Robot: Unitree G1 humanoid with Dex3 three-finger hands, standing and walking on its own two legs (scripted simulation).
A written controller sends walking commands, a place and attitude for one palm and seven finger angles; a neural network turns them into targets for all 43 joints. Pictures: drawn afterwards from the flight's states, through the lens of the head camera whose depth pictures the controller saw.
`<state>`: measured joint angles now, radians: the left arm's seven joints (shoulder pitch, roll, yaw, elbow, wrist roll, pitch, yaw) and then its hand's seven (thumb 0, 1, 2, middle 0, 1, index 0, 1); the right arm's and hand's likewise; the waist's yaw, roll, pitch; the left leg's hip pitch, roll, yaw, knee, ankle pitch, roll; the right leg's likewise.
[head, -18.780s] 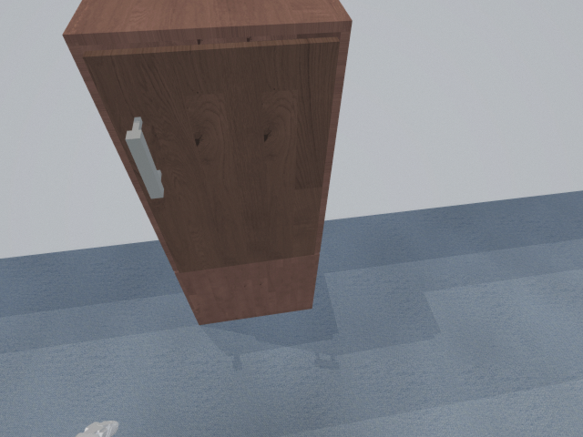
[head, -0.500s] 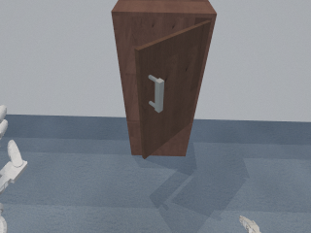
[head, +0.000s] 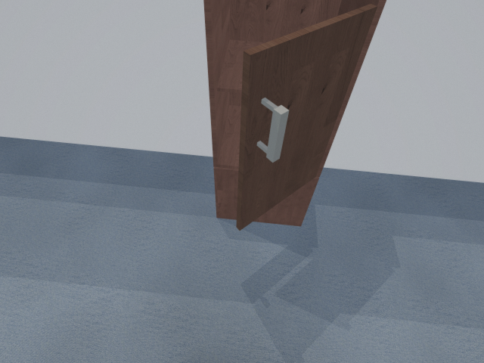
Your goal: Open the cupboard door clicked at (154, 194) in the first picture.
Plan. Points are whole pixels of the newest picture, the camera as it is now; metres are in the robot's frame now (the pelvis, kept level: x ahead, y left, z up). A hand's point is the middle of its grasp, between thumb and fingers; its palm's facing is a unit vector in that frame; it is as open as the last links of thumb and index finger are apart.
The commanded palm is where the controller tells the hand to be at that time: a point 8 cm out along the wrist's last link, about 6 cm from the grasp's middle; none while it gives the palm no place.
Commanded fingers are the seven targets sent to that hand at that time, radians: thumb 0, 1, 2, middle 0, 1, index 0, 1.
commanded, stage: let the arm hang, fingers relaxed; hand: left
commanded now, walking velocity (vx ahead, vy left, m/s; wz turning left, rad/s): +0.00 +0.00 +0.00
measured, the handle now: (270, 130) +0.56 -0.01 +0.06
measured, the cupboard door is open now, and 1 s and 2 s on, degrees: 45 45 45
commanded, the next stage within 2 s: look to check the result in 0.66 s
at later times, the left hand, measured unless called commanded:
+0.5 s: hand out of the picture -0.01 +0.17 -0.17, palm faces +0.05 -0.98 -0.17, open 7.4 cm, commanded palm none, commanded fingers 0.00 0.90 0.90 -0.20 -0.30 -0.20 -0.30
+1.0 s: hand out of the picture -0.04 +0.17 -0.17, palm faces +0.06 -0.98 -0.18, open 7.4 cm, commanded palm none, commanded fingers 0.00 0.90 0.90 -0.20 -0.30 -0.20 -0.30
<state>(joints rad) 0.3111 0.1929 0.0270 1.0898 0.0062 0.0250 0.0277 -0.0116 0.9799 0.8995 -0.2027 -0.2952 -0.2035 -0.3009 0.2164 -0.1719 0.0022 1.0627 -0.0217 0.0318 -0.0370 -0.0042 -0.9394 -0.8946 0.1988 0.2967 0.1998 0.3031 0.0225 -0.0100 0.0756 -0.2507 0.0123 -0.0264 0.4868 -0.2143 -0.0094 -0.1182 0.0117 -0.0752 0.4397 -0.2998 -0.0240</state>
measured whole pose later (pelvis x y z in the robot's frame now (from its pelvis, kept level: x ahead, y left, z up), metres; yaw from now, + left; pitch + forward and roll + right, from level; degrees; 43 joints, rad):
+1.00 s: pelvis +0.00 +0.01 +0.00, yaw +0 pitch -2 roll +0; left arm 0.32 0.12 0.02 1.17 0.00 -0.01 0.04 0.01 0.91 0.90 -0.20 -0.29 -0.20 -0.30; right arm 0.28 -0.12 0.00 1.15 -0.02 0.01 -0.04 0.00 -0.91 -0.90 0.19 0.30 0.20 0.30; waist 0.00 0.01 0.06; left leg -0.22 0.00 -0.02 0.43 -0.18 0.00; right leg -0.11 -0.01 -0.07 0.42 -0.28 -0.01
